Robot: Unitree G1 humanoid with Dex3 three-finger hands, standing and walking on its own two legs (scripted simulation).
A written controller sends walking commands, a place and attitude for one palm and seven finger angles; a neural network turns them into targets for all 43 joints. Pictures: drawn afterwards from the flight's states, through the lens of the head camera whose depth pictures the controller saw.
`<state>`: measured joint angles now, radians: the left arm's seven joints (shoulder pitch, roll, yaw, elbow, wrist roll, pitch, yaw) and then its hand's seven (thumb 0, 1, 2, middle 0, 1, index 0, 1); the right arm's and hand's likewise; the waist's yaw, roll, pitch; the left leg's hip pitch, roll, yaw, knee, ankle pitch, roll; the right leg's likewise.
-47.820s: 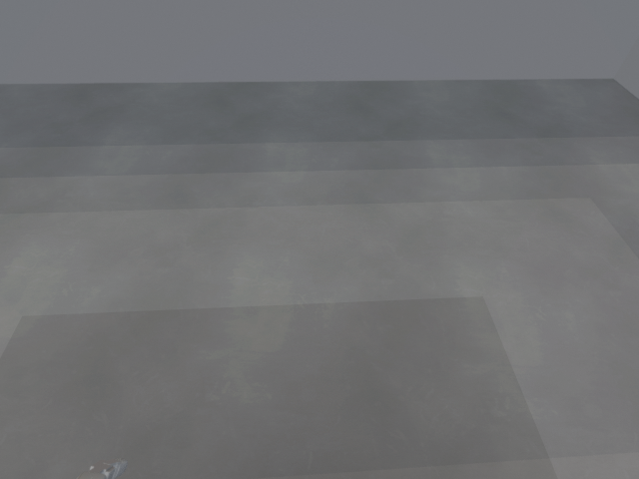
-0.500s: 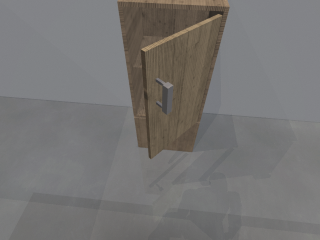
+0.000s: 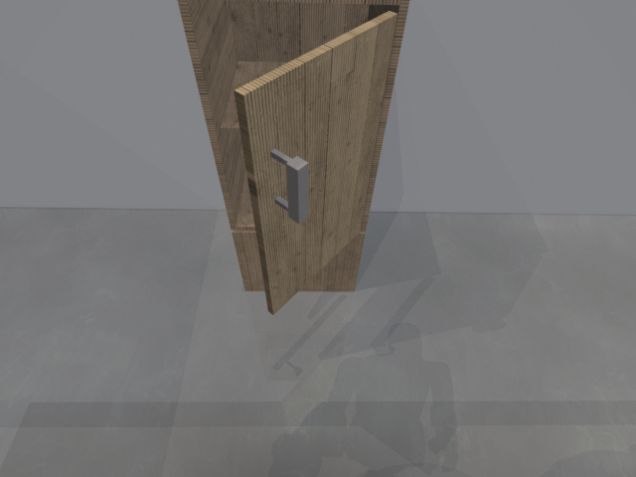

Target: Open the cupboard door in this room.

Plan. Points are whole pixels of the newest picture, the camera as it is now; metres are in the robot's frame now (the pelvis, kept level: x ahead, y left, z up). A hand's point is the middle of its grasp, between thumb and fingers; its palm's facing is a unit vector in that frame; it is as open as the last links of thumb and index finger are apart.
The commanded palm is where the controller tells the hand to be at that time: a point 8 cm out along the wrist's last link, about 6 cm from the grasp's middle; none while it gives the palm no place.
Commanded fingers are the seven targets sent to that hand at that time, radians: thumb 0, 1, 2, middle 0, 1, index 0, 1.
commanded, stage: walk to a spot facing it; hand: left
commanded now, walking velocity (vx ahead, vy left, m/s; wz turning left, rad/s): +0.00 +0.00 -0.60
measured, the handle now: (288, 185) +0.53 +0.09 +0.04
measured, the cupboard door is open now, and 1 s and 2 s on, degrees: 49 49 49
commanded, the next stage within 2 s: none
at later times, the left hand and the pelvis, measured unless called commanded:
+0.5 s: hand out of the picture +0.09 +0.17 -0.16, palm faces -0.23 -0.95 -0.24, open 7.3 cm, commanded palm none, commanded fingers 0.00 0.90 0.90 -0.20 -0.30 -0.20 -0.30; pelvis -0.01 -0.01 +0.01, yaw -17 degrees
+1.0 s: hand (264, 444) +0.19 +0.09 -0.16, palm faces -0.55 -0.78 -0.28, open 7.3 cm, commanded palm none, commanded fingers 0.00 0.90 0.90 -0.20 -0.30 -0.20 -0.30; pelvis -0.02 -0.02 -0.01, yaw -35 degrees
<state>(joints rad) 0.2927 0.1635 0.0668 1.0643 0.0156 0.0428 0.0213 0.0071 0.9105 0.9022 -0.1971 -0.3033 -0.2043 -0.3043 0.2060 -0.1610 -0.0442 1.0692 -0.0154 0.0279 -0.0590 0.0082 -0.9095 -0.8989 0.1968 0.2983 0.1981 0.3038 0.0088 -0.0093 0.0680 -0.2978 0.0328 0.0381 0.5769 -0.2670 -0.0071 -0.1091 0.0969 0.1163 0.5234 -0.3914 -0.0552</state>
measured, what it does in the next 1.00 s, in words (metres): steps on the spot, turning right: left foot, then right foot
